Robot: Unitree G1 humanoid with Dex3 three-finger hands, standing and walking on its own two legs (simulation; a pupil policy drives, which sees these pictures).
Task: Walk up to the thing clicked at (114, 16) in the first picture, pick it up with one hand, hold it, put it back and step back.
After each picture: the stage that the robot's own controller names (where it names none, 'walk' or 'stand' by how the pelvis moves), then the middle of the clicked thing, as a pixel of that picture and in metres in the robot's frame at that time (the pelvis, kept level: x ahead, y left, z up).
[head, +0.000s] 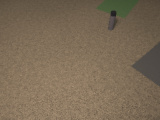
stand; (112, 20) +1.68 -0.38 -0.65
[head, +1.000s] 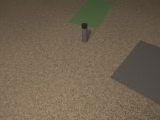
walk; (84, 33) +1.58 +0.03 -0.62
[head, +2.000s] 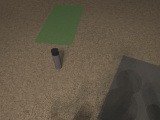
walk; (56, 59) +1.04 +0.29 -0.64
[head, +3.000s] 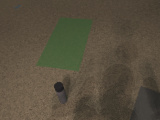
walk; (61, 93) +0.65 +0.25 -0.65
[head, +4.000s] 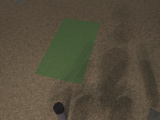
walk; (60, 113) +0.44 +0.21 -0.64
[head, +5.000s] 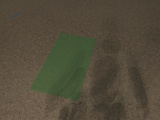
stand; out of the picture +0.38 +0.18 -0.65
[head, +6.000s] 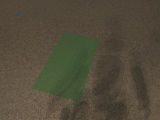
stand; out of the picture +0.37 +0.18 -0.65
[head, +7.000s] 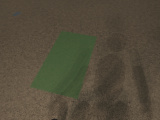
stand; out of the picture +0.39 +0.20 -0.66
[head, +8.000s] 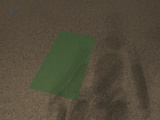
stand; out of the picture +0.37 +0.20 -0.66
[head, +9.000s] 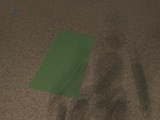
go down; out of the picture +0.37 +0.20 -0.66
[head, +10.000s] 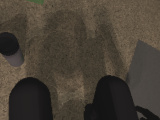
go down; (12, 52) +0.44 +0.24 -0.26
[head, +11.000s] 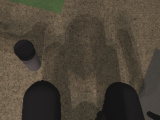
approach; (29, 58) +0.43 +0.23 -0.27
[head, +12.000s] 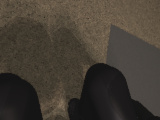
close in; out of the picture +0.42 +0.28 -0.16
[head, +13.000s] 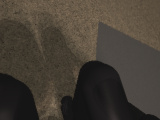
close; out of the picture +0.42 +0.29 -0.16
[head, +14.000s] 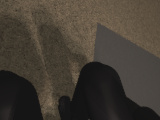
lift; out of the picture +0.39 +0.28 -0.16
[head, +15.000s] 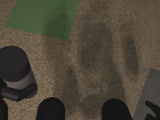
lift; (21, 78) +0.33 +0.20 +0.00
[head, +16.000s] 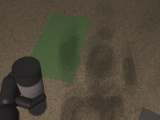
hold; (32, 90) +0.31 +0.17 +0.02
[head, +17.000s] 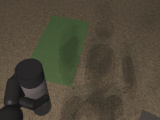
hold; (36, 91) +0.31 +0.16 +0.01
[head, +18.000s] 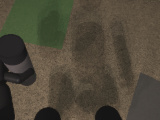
crouch; (20, 65) +0.39 +0.20 -0.04
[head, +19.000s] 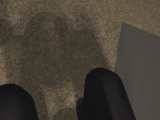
lower; out of the picture +0.48 +0.28 -0.09
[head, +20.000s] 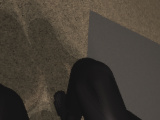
lower; out of the picture +0.45 +0.30 -0.16
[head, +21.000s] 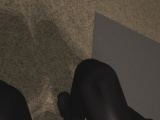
lower; out of the picture +0.44 +0.30 -0.16
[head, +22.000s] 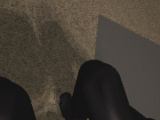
lower; out of the picture +0.43 +0.30 -0.16
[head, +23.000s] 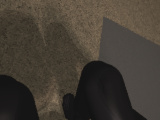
lower; out of the picture +0.42 +0.29 -0.16
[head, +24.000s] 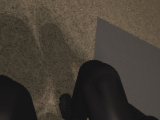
open; out of the picture +0.41 +0.29 -0.16
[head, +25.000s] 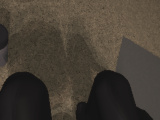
stand; out of the picture +0.42 +0.26 -0.19
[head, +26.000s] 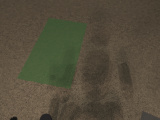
stand; out of the picture +0.37 +0.20 -0.57
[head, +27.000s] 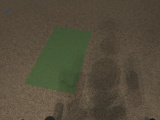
stand; out of the picture +0.39 +0.21 -0.60
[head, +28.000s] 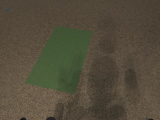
stand; out of the picture +0.38 +0.20 -0.60
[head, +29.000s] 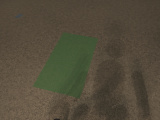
stand; out of the picture +0.40 +0.19 -0.65
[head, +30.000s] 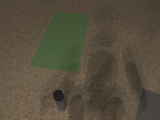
walk; (60, 101) +0.52 +0.20 -0.63
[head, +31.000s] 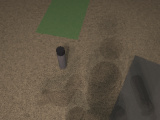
walk; (61, 58) +0.85 +0.17 -0.62
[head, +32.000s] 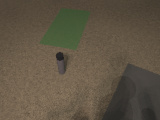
stand; (60, 63) +1.01 +0.22 -0.64
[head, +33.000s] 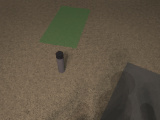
stand; (60, 62) +1.01 +0.22 -0.66
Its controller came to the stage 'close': yes
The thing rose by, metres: 0.67
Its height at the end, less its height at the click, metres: +0.00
